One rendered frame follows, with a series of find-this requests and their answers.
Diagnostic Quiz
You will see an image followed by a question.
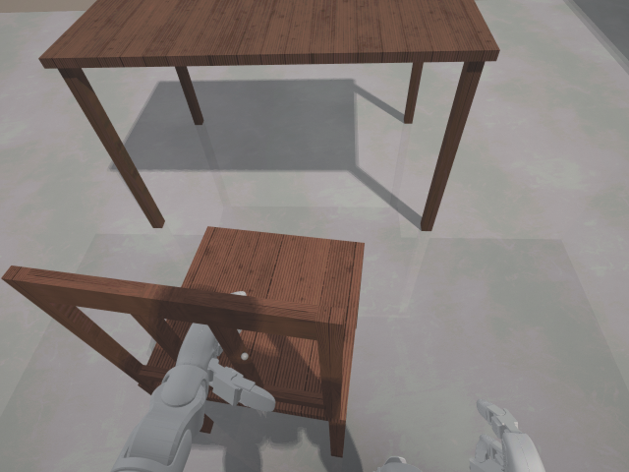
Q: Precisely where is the robot right shin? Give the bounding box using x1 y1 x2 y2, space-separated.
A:
384 456 407 465

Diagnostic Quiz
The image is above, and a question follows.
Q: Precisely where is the robot left hand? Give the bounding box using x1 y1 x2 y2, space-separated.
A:
175 291 275 412

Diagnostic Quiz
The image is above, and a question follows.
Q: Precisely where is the robot left forearm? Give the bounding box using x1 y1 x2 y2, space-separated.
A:
110 365 209 472

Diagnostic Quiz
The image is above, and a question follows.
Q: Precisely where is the table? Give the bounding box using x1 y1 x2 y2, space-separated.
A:
38 0 500 231

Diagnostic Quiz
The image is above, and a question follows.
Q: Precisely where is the chair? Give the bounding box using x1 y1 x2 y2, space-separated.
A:
1 226 365 457

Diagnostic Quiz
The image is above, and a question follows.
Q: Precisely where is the robot right hand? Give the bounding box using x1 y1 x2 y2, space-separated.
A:
470 399 545 472

